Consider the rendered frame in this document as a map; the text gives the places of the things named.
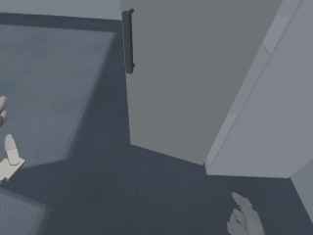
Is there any right robot hand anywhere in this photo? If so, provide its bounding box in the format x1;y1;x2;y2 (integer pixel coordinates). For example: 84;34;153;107
227;192;266;235

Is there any fridge door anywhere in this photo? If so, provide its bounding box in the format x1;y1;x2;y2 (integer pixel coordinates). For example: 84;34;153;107
120;0;283;165

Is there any left robot hand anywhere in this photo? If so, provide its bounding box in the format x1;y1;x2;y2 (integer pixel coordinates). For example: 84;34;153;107
0;96;24;185

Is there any handle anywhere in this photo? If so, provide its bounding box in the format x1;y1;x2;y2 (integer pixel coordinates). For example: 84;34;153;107
121;8;135;74

